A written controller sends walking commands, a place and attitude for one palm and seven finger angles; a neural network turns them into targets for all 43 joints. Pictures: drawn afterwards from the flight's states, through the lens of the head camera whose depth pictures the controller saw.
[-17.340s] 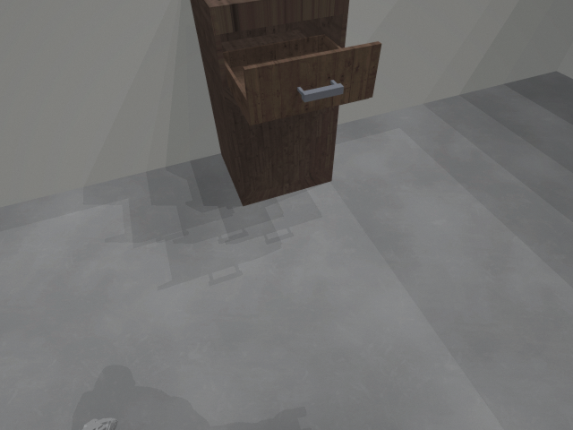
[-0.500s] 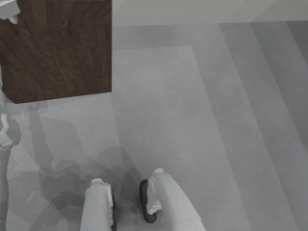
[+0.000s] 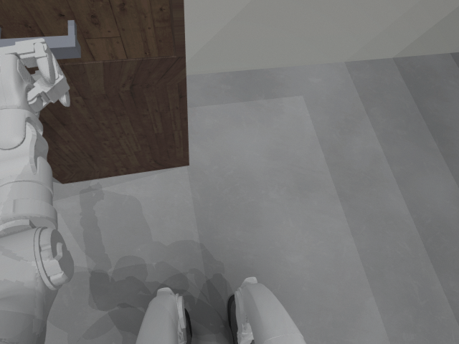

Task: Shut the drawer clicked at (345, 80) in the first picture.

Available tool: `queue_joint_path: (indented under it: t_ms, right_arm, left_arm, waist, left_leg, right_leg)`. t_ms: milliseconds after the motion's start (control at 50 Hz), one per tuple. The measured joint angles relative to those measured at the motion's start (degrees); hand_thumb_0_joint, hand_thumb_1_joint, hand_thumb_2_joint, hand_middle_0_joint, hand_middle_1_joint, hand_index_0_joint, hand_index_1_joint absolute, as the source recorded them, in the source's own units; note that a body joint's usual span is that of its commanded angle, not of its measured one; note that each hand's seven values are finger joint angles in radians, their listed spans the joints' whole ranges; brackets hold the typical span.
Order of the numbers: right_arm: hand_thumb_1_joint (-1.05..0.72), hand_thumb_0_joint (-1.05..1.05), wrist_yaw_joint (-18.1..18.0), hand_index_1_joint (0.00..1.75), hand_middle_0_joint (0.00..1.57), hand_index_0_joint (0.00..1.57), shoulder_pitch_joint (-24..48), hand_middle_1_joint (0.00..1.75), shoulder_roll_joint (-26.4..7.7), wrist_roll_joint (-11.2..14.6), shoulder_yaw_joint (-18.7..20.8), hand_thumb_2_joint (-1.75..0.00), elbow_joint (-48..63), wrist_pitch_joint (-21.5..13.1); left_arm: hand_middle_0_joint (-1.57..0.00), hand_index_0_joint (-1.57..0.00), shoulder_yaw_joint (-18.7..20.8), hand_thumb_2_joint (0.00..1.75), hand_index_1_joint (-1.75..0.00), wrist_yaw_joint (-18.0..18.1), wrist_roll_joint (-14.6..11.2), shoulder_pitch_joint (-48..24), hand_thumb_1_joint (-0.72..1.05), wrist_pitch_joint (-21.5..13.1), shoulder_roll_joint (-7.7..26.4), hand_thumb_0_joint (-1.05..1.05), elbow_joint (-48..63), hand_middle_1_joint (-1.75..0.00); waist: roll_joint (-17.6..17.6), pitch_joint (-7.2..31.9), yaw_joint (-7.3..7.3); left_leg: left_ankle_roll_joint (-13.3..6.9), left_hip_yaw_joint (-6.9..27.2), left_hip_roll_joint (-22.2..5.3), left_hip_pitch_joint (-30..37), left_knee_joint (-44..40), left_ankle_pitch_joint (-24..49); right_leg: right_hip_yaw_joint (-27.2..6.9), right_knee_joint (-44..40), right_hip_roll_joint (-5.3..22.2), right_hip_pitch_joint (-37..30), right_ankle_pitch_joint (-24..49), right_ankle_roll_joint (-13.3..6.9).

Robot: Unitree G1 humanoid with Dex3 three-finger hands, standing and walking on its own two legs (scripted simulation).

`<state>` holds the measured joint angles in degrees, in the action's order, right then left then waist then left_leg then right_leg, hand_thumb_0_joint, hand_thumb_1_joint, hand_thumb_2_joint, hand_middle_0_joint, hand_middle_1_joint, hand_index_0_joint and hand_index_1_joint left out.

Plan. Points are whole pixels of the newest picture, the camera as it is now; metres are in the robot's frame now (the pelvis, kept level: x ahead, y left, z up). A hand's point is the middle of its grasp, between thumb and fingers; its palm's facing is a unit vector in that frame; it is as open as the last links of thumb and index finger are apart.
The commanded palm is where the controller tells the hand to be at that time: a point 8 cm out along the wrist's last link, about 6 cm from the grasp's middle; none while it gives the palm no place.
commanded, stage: draw the hand back to the body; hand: left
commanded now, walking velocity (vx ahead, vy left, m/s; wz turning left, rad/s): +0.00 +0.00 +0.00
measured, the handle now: (34, 38) +0.62 +0.27 +0.04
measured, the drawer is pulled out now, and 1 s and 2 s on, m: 0.00 0.00 0.00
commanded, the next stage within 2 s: step back with the hand held close in 1.24 s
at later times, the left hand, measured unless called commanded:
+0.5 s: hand out of the picture +0.35 +0.23 +0.14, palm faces +0.21 -0.95 -0.22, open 3.3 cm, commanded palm +0.30 +0.28 +0.17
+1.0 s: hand out of the picture +0.22 +0.24 +0.24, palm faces +0.42 -0.83 -0.37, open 3.3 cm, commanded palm +0.15 +0.28 +0.27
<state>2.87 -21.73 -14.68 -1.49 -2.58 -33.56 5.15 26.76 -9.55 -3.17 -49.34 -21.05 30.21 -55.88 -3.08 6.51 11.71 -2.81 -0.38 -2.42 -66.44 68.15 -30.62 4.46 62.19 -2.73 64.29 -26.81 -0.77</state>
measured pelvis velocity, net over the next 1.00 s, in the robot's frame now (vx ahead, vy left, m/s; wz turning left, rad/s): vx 0.03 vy -0.01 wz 0.06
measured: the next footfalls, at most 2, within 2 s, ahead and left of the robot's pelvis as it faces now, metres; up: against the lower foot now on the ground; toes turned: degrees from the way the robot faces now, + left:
none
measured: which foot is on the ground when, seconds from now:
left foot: down 0.00-1.00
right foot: down 0.00-1.00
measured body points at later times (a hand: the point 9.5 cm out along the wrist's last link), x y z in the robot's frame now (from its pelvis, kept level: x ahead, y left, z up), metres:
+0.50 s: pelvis +0.03 +0.00 +0.07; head +0.07 +0.00 +0.52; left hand +0.33 +0.28 +0.16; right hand +0.21 -0.24 -0.02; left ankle +0.00 +0.08 -0.64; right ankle +0.01 -0.12 -0.64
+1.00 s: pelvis +0.03 -0.01 +0.10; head +0.02 -0.04 +0.55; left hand +0.19 +0.28 +0.27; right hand +0.23 -0.21 +0.01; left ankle +0.00 +0.08 -0.64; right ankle +0.02 -0.12 -0.64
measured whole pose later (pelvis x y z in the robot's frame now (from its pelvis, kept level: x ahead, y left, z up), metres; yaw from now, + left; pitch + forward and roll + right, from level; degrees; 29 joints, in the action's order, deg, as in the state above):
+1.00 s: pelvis +0.03 -0.01 +0.10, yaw +4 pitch -3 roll -1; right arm -3.4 -11.3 -13.5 0.8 -2.4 -33.6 -2.0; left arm 14.2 5.1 -4.4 25.3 -2.9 18.5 21.1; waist -4.5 -0.1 -3.3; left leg -2.0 -1.2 1.1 -5.6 24.1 -15.6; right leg 2.7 22.4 -0.7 5.0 -14.5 -0.9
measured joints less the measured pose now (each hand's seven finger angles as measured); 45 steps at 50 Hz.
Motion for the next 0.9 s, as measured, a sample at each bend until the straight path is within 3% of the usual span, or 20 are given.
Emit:
queue_joint_path:
  t_ms: [160,280,380,460,580,700,900]
  right_arm:
    - [-0.9,0.01,-0.79,0.29,0.2,0.2,-0.28,0.3,0.58,2.94,0.81,-0.9,1.16,-0.54]
    - [-0.9,0.01,-1.78,0.29,0.2,0.2,2.9,0.3,-0.24,3.84,1.73,-0.9,1.58,-2.37]
    - [-0.9,0.01,-2.99,0.29,0.2,0.2,6.28,0.3,-1.03,4.49,2.05,-0.9,2.62,-3.4]
    - [-0.9,0.01,-4.85,0.29,0.2,0.2,8.74,0.3,-0.39,4.59,2.22,-0.9,3.46,-2.49]
    - [-0.9,0.01,-6.9,0.29,0.2,0.19,11.34,0.3,0.53,4.56,0.59,-0.9,3.5,-2.42]
    - [-0.9,0.01,-7.18,0.29,0.2,0.2,12.4,0.3,1.53,3.94,-0.85,-0.9,2.48,-3.77]
    - [-0.9,0.01,-6.32,0.3,0.2,0.2,11.4,0.3,1.68,2.56,-0.6,-0.9,0.74,-5.83]
  left_arm:
    - [-1.39,-1.4,-5.72,0.9,-1.6,0.33,-6.3,20.01,0.88,4.17,-8.38,0.02,17.28,-1.6]
    - [-1.4,-1.4,-9.37,0.9,-1.6,-0.22,-8.59,29.19,0.89,3.67,-10.76,0.02,23.87,-1.6]
    - [-1.4,-1.4,-11.04,0.9,-1.6,-2.18,-10.43,35.39,0.9,5.5,-12.1,0.02,29.33,-1.6]
    - [-1.4,-1.41,-14.86,0.9,-1.6,5.32,-4.53,41.76,0.9,10.84,-11.71,0.02,37.6,-1.6]
    - [-1.4,-1.41,-18.0,0.9,-1.6,12.79,-1.52,48.79,0.89,16.72,-12.32,0.02,46.37,-1.6]
    - [-1.4,-1.4,-17.54,0.9,-1.6,14.71,-1.13,54.85,0.89,19.05,-12.71,0.02,54.56,-1.6]
    - [-1.4,-1.41,-14.72,0.9,-1.6,14.46,-1.17,68.34,0.89,18.89,-12.4,0.02,70.12,-1.6]
  waist:
    - [0.42,0.92,-4.98]
    - [0.75,1.43,-7.15]
    - [0.65,0.87,-8.69]
    - [0.73,-0.54,-10.16]
    - [0.33,-3.03,-12.27]
    - [-0.05,-4.88,-13.68]
    - [-1.0,-6.42,-14.65]
  left_leg:
    - [0.18,-0.85,0.7,15.99,-12.01,2.56]
    - [0.31,-0.28,1.53,24.12,-16.14,3.34]
    - [0.26,-0.21,2.12,29.06,-18.34,4.07]
    - [0.16,-0.82,2.78,35.35,-22.75,5.74]
    - [0.13,-1.06,3.66,45.2,-30.95,9.33]
    - [0.27,-1.01,3.96,53.02,-37.72,12.25]
    - [0.63,-0.97,3.8,59.96,-43.59,14.74]
  right_leg:
    - [-1.23,-11.34,0.19,-15.59,2.31,0.14]
    - [-0.79,-15.13,0.82,-23.92,2.54,0.11]
    - [-0.75,-16.83,1.33,-28.78,2.87,0.19]
    - [-1.43,-20.13,1.89,-34.47,4.03,0.35]
    - [-1.8,-27.12,2.55,-43.82,6.95,0.41]
    - [-1.88,-33.33,2.66,-51.39,9.53,0.35]
    - [-1.94,-39.04,2.32,-58.22,11.95,0.06]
